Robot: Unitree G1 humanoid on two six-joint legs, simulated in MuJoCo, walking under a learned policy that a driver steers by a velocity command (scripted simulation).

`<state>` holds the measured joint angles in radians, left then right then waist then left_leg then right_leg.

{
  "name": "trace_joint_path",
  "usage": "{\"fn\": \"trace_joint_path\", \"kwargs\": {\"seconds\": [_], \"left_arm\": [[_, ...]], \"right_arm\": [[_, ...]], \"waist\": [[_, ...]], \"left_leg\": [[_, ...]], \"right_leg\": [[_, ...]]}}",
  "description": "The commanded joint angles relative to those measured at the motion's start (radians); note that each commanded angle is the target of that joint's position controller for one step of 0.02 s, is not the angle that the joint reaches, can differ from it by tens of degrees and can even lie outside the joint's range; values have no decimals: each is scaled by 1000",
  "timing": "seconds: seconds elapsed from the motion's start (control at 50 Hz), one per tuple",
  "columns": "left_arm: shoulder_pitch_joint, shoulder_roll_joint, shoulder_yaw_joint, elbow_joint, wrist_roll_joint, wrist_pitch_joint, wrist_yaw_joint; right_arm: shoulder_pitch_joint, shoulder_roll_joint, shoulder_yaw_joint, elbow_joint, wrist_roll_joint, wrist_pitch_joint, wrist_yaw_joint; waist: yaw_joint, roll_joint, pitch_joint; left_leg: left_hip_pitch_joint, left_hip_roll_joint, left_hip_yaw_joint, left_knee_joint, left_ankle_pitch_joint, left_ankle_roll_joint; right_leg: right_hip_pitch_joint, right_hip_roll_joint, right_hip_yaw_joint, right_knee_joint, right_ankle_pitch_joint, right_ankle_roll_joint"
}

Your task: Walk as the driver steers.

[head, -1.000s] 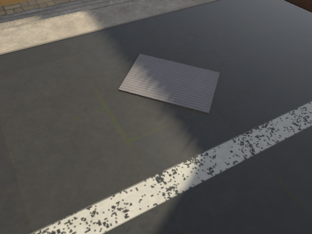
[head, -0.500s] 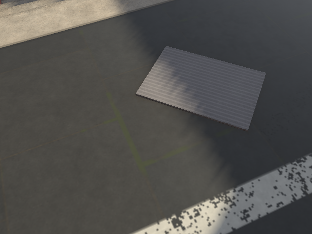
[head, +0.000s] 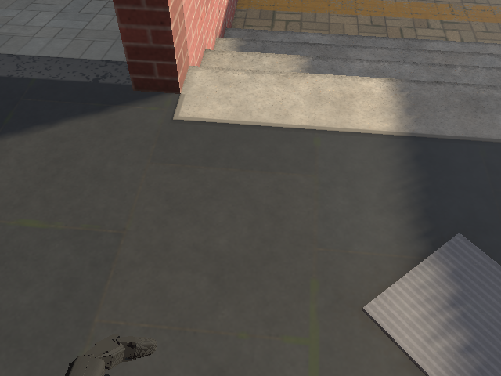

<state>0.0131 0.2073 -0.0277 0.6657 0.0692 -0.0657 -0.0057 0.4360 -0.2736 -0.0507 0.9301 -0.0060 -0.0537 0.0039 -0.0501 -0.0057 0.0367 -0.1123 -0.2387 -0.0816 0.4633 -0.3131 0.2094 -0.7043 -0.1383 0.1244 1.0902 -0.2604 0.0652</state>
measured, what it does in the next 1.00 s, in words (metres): walks ahead: right foot, then left foot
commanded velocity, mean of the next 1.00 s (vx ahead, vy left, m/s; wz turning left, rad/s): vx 0.74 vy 0.00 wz -0.15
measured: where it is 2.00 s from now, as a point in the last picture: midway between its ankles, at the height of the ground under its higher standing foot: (255, 226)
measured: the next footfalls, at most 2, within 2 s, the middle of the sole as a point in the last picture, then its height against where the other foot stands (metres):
right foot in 0.20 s outside the picture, level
left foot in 0.60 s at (193, 323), level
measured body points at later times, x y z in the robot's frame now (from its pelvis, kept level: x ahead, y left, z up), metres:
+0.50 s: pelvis +0.43 -0.03 +0.01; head +0.45 -0.01 +0.46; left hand +0.25 +0.21 -0.11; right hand +0.76 -0.15 -0.01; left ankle +0.55 +0.13 -0.68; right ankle +0.36 -0.18 -0.73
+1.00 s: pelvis +0.75 +0.01 -0.03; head +0.79 +0.00 +0.42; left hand +0.99 +0.25 -0.10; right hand +0.75 -0.28 -0.15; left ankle +0.63 +0.16 -0.67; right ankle +0.87 -0.05 -0.73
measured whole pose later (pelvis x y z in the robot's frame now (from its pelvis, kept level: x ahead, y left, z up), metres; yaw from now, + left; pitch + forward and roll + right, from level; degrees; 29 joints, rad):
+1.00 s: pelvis +0.75 +0.01 -0.03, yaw -12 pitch +0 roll +1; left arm 0.12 0.34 0.08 0.62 0.03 0.01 -0.04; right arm 0.30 -0.31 -0.06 0.75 0.00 -0.04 -0.01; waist -0.03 0.00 0.10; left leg -0.23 0.12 0.16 1.07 -0.59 -0.05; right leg -0.55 0.09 -0.07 0.67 -0.13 -0.13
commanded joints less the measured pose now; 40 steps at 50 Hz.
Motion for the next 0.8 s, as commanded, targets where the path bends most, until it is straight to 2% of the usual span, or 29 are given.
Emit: {"fn": "trace_joint_path", "kwargs": {"seconds": [0.02, 0.08, 0.12, 0.14, 0.16, 0.18, 0.2, 0.22, 0.24, 0.26, 0.28, 0.3, 0.34, 0.38, 0.4, 0.46, 0.48, 0.52, 0.56, 0.58, 0.6, 0.62, 0.64, 0.66, 0.68, 0.7, 0.72, 0.76, 0.8], "left_arm": [[-89, 94, 19, -91, -26, 7, -6], [-134, 108, 20, -124, -46, 3, -8], [-83, 142, 32, -129, -50, -3, 0], [-1, 184, 50, -108, -53, -5, 9], [142, 238, 74, -77, -59, -10, 22], [370, 284, 98, -18, -58, -12, 40], [557, 337, 119, 18, -23, -17, 59], [442, 403, 129, -1, 13, -18, 49], [315, 298, 128, -17, -1, -13, 34], [266, 207, 108, -11, -14, -12, 23], [280, 175, 102, 20, -13, -14, 13], [327, 162, 94, 63, -16, -20, 10], [397, 141, 85, 129, -31, -35, 3], [420, 156, 88, 146, -53, -43, 2], [415, 168, 91, 141, -55, -45, 5], [359, 233, 115, 115, -58, -46, 0], [376, 264, 123, 116, -66, -47, -8], [413, 271, 124, 126, -74, -43, -17], [466, 283, 126, 151, -73, -33, -19], [472, 279, 129, 151, -81, -32, -20], [469, 177, 107, 113, -87, -36, -13], [549, 116, 92, 65, -114, -19, 9], [484, 189, 108, 75, -80, 3, 22], [411, 174, 110, 71, -68, 16, 19], [393, 157, 111, 70, -62, 28, 10], [374, 148, 116, 65, -53, 47, -3], [400, 126, 115, 51, -52, 64, -10], [334, 110, 115, 17, -42, 84, -20], [257, 96, 105, -29, -32, 87, -37]], "right_arm": [[-51, -177, -50, -98, 12, -46, 2], [-3, -198, -66, -101, 13, -41, 11], [-36, -207, -70, -116, 12, -40, 5], [-50, -231, -75, -122, 8, -41, 4], [-90, -269, -83, -133, 0, -43, 8], [-163, -263, -80, -154, -6, -48, 13], [-168, -109, -41, -186, -12, -57, 12], [0, -8, -2, -238, 41, -54, 14], [-20, -84, 4, -192, 2, -37, 3], [-95, -116, -3, -187, -22, -29, 13], [-163, -114, -1, -209, -36, -28, 25], [-233, -96, 4, -244, -48, -27, 37], [-269, -53, 25, -286, -58, -19, 48], [-338, -55, 39, -339, -74, -19, 51], [-393, -63, 47, -373, -74, -23, 55], [-471, -48, 74, -404, -41, -34, 79], [-468, -61, 70, -399, -33, -33, 78], [-451, -100, 55, -388, -28, -30, 58], [-298, -136, 29, -331, -47, -40, 26], [-184, -165, 14, -312, -66, -51, 4], [-22, -237, -7, -312, -91, -55, -20], [-14, -284, -21, -323, -82, -38, -25], [-73, -201, -13, -328, -53, -29, -21], [-124, -108, 12, -322, -39, -37, -16], [-148, -67, 22, -308, -33, -40, -11], [-160, -52, 26, -293, -23, -40, -14], [-172, -64, 22, -288, -19, -48, -15], [-194, -62, 15, -277, -3, -54, -16], [-263, -76, 8, -272, 1, -50, -27]], "waist": [[13, -35, 77], [-41, 18, 15], [-2, 45, -26], [38, 52, -92], [127, 59, -177], [257, 48, -270], [285, -117, -376], [113, -444, -467], [106, -275, -326], [104, -122, -196], [104, -21, -122], [101, -14, -77], [69, -76, -28], [48, -82, 7], [46, -70, 24], [33, -66, 35], [36, -72, 24], [32, -57, 11], [-31, -2, -99], [-83, -6, -172], [-121, 113, -311], [-55, 283, -463], [-43, 128, -357], [-28, 94, -225], [1, 102, -152], [24, 112, -96], [59, 203, -78], [81, 178, -49], [110, 148, -29]], "left_leg": [[-230, 206, -300, -262, 446, 91], [-65, 231, -324, -228, 598, 48], [-23, 238, -334, -145, 721, 3], [6, 236, -343, -43, 843, -23], [-1, 231, -340, 134, 898, -44], [-108, 199, -308, 381, 834, -61], [-290, 135, -233, 721, 235, -58], [-536, 61, -116, 932, -190, -95], [-632, 157, -87, 974, -66, -75], [-623, 198, -58, 932, 22, -83], [-602, 215, -50, 885, 38, -91], [-591, 227, -65, 837, 19, -95], [-623, 247, -59, 766, -34, -111], [-689, 295, -7, 665, -30, -145], [-684, 312, 8, 584, 22, -164], [-305, 276, 76, 255, 217, -199], [-203, 255, 99, 241, 248, -199], [-145, 247, 90, 166, 255, -194], [48, 191, 110, 64, 198, -174], [231, 262, 66, 63, 203, -158], [423, 567, -215, 43, 161, -113], [506, 815, -582, -22, 384, -11], [404, 740, -514, -16, 522, 1], [298, 679, -322, 5, 696, -11], [210, 625, -201, -14, 798, -35], [105, 570, -103, -66, 814, -68], [58, 596, -75, -68, 873, -53], [25, 595, -3, -109, 863, -55], [-35, 552, 113, -149, 797, -88]], "right_leg": [[154, 56, -122, -277, 242, 9], [203, 113, -130, -456, 336, -27], [346, 148, -108, -566, 298, -45], [465, 178, -100, -571, 241, -51], [618, 175, -88, -558, 165, -58], [852, 131, -76, -546, 88, -67], [1073, -93, 145, -557, -254, -84], [1158, -331, 762, -810, -446, -201], [1008, -270, 813, -870, -662, -253], [864, -208, 623, -862, -559, -257], [750, -157, 490, -859, -384, -255], [678, -110, 393, -858, -263, -248], [632, -65, 324, -877, -123, -262], [608, -62, 311, -916, -24, -293], [565, -58, 292, -946, 15, -302], [291, 19, 143, -1025, 141, -259], [265, -2, 153, -1045, 202, -259], [357, -22, 148, -973, 333, -240], [452, 47, 82, -632, 645, -196], [348, 101, 68, -381, 584, -167], [201, 157, 7, -53, 90, -141], [38, 211, -78, 249, -284, -116], [-43, 149, -72, 299, -217, -120], [-69, 122, -82, 269, -182, -115], [-60, 102, -89, 227, -169, -105], [-7, 87, -90, 177, -162, -101], [7, 89, -90, 161, -159, -84], [-21, 83, -91, 99, -114, -74], [28, 78, -119, -95, 17, -77]]}}
Keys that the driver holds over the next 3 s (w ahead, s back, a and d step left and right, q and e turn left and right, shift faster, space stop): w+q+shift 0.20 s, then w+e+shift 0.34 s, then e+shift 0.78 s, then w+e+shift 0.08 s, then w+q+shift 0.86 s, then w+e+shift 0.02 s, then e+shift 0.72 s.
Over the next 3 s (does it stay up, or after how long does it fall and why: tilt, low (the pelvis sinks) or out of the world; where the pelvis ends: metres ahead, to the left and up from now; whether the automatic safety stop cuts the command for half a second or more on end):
stays up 1.62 -0.08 0.01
